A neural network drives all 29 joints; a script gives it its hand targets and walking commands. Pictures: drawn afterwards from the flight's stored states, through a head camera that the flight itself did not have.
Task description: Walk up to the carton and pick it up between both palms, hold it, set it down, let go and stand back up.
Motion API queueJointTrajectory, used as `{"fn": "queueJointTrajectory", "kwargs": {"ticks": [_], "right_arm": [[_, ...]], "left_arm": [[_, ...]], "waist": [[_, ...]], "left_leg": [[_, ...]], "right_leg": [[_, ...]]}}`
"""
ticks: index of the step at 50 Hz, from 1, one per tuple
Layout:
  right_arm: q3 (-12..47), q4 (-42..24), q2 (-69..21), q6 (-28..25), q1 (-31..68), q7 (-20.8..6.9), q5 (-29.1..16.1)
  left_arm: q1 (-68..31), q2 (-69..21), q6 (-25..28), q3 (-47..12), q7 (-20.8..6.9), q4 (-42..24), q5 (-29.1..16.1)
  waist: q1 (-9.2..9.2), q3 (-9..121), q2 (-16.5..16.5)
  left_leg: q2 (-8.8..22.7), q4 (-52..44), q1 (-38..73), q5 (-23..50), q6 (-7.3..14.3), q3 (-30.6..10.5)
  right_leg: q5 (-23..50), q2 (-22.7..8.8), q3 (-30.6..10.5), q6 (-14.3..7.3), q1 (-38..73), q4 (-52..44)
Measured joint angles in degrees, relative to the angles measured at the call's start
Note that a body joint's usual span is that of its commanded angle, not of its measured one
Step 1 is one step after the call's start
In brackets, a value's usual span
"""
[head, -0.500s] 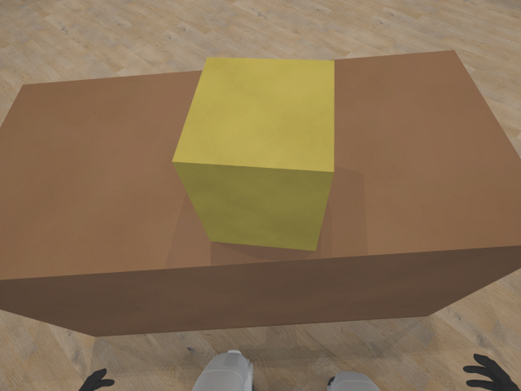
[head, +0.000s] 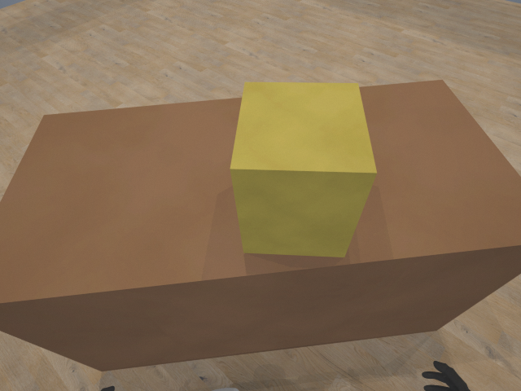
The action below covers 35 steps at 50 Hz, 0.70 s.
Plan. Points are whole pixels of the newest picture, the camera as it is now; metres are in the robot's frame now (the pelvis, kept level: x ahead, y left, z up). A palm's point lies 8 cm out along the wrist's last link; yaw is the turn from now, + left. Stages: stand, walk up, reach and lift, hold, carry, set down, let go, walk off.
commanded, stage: walk up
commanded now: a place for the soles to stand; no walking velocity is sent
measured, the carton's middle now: (296, 173) +0.46 -0.03 +0.02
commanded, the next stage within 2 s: none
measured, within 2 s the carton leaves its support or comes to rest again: neither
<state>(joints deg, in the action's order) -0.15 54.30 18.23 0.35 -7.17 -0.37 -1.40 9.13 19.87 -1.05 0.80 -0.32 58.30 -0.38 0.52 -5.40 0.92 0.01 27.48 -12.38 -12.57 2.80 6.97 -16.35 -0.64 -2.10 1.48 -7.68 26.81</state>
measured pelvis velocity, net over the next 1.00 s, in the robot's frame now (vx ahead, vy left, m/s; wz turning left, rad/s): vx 0.03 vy -0.04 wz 0.05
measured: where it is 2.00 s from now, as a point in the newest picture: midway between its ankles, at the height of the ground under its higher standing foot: outside the picture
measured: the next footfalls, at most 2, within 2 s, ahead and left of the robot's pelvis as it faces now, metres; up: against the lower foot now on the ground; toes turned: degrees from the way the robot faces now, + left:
none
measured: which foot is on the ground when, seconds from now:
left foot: down 0.00-1.00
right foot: down 0.00-1.00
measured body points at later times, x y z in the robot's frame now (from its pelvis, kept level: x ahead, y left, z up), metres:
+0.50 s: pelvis +0.01 -0.02 +0.01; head +0.02 -0.02 +0.46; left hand +0.09 +0.26 -0.13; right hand +0.08 -0.32 -0.12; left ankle +0.03 +0.08 -0.74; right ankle -0.02 -0.14 -0.74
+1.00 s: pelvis +0.03 -0.04 +0.01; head +0.04 -0.05 +0.46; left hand +0.07 +0.25 -0.13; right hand +0.11 -0.33 -0.13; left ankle +0.03 +0.08 -0.74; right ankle -0.02 -0.14 -0.74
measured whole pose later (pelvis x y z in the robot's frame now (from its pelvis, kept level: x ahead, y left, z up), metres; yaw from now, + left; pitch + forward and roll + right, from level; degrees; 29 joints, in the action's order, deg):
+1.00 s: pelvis +0.03 -0.04 +0.01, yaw +3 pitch -1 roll +0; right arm -1.3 63.1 18.5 -1.8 -8.7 1.3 -0.2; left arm 8.5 17.7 1.0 0.9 0.5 64.5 -0.6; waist -0.1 -2.0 0.1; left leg 1.0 17.5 -7.7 -8.4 -0.5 2.8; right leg -13.7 0.8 2.0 -1.6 -1.8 17.0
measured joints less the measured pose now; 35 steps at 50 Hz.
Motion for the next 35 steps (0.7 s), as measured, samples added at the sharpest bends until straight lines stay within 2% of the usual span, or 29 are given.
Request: {"fn": "queueJointTrajectory", "kwargs": {"ticks": [9,15,35], "right_arm": [[-1.4,6.6,1.2,-1.6,-2.8,-0.3,0.4],[-1.8,8.8,1.9,-2.2,-3.0,0.0,0.3],[-1.2,8.9,0.1,-2.4,-1.9,1.3,1.0]], "left_arm": [[-2.5,0.4,2.0,0.3,0.2,4.8,-0.1],[-2.9,-0.1,2.6,-0.1,0.4,7.4,0.2],[-3.3,-2.8,2.2,-0.5,0.5,7.1,-0.3]], "waist": [[-0.96,3.3,-1.3],[-1.72,3.7,-1.4],[-1.50,3.5,-0.9]], "left_leg": [[-0.6,-8.3,3.5,4.3,-0.3,-0.4],[-0.4,-10.0,4.2,5.1,-0.7,-1.3],[0.6,-10.3,4.6,4.8,-2.4,-3.2]], "right_leg": [[3.3,-0.3,0.5,-0.3,2.8,-6.8],[3.9,0.0,1.3,-0.8,3.9,-8.7],[3.8,1.1,3.1,-2.2,5.6,-10.6]]}}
